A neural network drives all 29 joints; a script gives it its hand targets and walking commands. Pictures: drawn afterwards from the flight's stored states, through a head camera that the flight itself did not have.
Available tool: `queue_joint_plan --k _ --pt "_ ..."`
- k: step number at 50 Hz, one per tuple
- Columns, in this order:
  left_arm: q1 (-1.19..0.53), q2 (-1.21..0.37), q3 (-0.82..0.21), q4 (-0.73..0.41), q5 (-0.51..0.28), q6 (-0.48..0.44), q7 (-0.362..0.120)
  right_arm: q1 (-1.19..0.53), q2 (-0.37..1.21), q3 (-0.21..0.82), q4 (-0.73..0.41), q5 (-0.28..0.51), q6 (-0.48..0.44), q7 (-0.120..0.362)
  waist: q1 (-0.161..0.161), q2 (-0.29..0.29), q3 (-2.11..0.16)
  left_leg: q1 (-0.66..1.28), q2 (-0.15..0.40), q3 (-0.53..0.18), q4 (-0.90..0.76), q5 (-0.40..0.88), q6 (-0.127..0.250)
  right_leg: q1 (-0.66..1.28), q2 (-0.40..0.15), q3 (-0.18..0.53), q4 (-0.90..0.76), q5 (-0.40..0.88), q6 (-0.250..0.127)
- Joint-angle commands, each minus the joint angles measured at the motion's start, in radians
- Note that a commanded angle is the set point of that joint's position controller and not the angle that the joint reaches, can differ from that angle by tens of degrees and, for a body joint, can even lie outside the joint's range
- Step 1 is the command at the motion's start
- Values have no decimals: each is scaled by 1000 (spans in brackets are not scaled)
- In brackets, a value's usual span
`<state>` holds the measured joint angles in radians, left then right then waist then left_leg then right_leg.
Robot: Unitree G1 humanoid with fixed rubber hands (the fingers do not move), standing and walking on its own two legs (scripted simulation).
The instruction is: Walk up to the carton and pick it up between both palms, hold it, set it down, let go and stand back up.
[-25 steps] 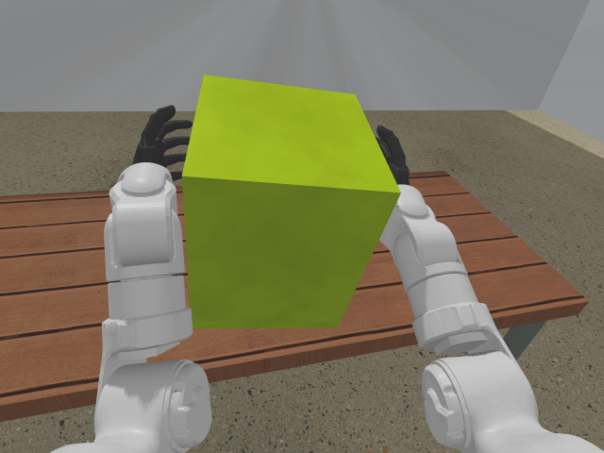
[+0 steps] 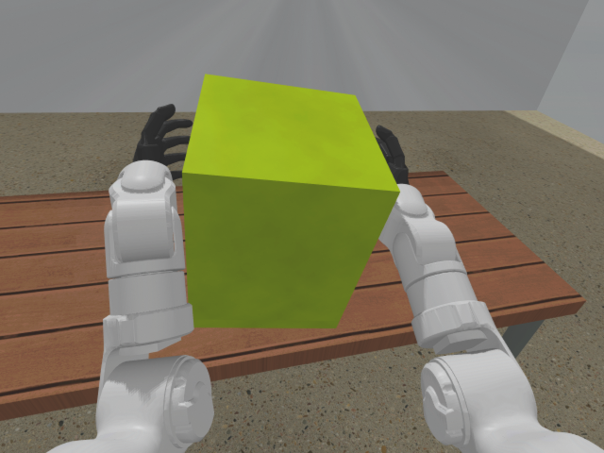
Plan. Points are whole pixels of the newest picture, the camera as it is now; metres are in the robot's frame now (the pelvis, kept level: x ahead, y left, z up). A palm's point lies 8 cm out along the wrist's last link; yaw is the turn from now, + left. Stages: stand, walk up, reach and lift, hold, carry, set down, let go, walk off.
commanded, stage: hold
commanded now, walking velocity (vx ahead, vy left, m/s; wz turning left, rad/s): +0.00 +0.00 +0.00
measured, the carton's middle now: (274, 208) +0.38 +0.01 +0.20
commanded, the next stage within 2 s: none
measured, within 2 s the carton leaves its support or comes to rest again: neither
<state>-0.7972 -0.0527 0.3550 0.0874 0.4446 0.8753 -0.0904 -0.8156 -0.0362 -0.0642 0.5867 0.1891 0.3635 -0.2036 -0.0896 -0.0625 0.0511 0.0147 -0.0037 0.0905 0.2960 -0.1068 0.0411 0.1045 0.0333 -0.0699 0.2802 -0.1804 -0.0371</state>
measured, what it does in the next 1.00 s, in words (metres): stands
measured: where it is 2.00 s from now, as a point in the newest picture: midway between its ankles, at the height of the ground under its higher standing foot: outside the picture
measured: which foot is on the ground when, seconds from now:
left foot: down 0.00-1.00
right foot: down 0.00-1.00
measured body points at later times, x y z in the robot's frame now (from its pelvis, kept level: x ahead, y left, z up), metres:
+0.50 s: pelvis +0.00 +0.00 +0.00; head -0.06 +0.03 +0.44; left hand +0.37 +0.15 +0.26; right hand +0.38 -0.14 +0.24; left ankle +0.06 +0.09 -0.75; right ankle +0.00 -0.09 -0.75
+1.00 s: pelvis +0.00 +0.00 +0.00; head -0.06 +0.03 +0.44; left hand +0.37 +0.15 +0.26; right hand +0.38 -0.14 +0.24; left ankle +0.06 +0.09 -0.75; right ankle +0.00 -0.09 -0.75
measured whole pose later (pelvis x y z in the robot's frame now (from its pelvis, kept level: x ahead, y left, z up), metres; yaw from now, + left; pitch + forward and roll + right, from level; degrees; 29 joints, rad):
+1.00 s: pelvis +0.00 +0.00 +0.00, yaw +0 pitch -12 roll +0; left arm -0.79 -0.06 0.35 0.07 0.45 0.88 -0.09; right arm -0.80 -0.04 -0.06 0.57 0.19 0.36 -0.20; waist -0.09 -0.06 0.06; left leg 0.02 0.00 0.09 0.30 -0.11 0.04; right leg 0.10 0.03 -0.07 0.28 -0.18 -0.04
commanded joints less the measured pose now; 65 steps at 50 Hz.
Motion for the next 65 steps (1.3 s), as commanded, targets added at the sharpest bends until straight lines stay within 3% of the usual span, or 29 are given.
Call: queue_joint_plan --k 1,12,17,45,65 --pt "-505 -444 -369 11 -146 -29 -121 -736 481 295 -249 68 -50 76 -12 64 -282 162 13 -19 -26 35 -2 -103 -4 -14 -52 117 73" --pt "-478 -442 -371 -8 -146 -29 -121 -726 486 327 -279 83 -49 68 0 50 -284 176 13 -17 -18 76 -3 -94 0 -17 -49 149 77" --pt "-482 -446 -388 -32 -155 -26 -122 -717 483 330 -289 88 -46 67 -9 61 -290 185 13 -19 -12 94 -8 -92 2 -16 -47 163 74" --pt "-497 -445 -371 -9 -145 -24 -120 -720 473 302 -258 67 -46 81 -8 64 -270 158 20 -18 -32 33 -6 -103 3 -19 -53 101 70" --pt "-495 -443 -369 -12 -146 -25 -125 -726 478 310 -273 73 -47 73 -10 62 -278 170 14 -16 -23 55 -7 -98 -1 -18 -51 129 74"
